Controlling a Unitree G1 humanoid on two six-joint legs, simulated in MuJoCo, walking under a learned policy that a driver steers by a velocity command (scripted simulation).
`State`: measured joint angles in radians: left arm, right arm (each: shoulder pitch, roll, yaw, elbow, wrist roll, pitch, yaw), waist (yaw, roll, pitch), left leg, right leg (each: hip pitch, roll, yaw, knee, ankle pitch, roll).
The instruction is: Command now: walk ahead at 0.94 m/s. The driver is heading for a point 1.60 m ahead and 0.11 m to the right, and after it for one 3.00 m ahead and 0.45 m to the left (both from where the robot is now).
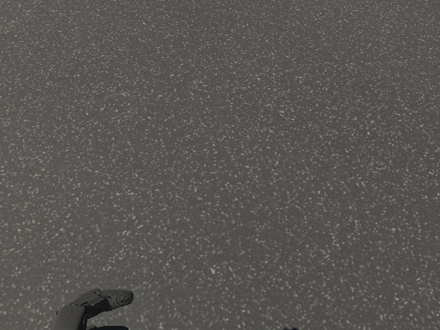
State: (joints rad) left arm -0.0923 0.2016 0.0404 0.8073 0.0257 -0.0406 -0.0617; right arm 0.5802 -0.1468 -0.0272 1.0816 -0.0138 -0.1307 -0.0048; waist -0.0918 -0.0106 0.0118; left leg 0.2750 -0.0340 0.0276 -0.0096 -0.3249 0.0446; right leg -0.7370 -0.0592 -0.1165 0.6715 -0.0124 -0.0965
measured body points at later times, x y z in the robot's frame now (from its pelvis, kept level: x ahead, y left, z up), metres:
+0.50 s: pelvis +0.47 -0.03 -0.01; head +0.51 -0.03 +0.44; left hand +0.35 +0.20 -0.14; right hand +0.72 -0.22 -0.09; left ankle +0.70 +0.07 -0.69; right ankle +0.24 -0.09 -0.72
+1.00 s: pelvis +0.98 -0.04 -0.01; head +1.02 -0.04 +0.43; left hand +1.23 +0.16 -0.09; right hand +0.86 -0.29 -0.14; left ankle +0.71 +0.04 -0.71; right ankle +1.16 -0.12 -0.72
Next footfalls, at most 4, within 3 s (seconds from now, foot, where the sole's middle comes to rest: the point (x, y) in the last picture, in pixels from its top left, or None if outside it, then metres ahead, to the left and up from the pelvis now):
0.08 right None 0.27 -0.09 -0.76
0.56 left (189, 242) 0.74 0.05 -0.76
1.00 right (227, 136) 1.20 -0.12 -0.76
1.46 left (185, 64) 1.66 0.02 -0.76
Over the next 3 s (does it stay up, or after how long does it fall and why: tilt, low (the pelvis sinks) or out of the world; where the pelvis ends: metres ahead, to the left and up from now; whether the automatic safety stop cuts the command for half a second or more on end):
stays up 2.73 0.50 0.01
